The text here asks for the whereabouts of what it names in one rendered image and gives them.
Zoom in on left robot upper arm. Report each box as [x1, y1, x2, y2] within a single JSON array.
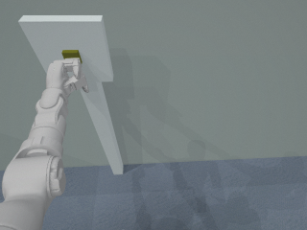
[[0, 155, 66, 230]]

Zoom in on robot left hand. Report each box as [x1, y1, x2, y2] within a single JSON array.
[[45, 57, 89, 98]]

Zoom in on robot left forearm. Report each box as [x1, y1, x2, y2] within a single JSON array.
[[2, 88, 69, 199]]

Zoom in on button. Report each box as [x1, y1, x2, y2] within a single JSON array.
[[62, 50, 83, 63]]

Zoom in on panel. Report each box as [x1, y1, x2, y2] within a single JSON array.
[[18, 15, 124, 175]]

